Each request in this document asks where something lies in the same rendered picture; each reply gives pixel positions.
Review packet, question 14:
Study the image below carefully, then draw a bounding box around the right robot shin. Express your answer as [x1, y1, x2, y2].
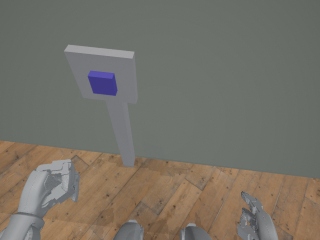
[186, 223, 196, 227]

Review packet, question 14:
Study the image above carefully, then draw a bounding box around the robot left hand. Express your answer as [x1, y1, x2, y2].
[17, 159, 80, 218]

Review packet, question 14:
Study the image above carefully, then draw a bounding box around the robot right hand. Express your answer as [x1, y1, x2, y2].
[237, 191, 279, 240]

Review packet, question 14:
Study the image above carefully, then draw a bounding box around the robot left forearm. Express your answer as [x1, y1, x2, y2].
[0, 212, 45, 240]

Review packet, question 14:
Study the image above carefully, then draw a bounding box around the right robot thigh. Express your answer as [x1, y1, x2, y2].
[179, 226, 212, 240]

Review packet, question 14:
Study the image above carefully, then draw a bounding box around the button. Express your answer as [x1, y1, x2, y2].
[88, 70, 118, 96]

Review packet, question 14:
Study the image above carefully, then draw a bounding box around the panel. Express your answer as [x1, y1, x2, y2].
[64, 45, 138, 168]

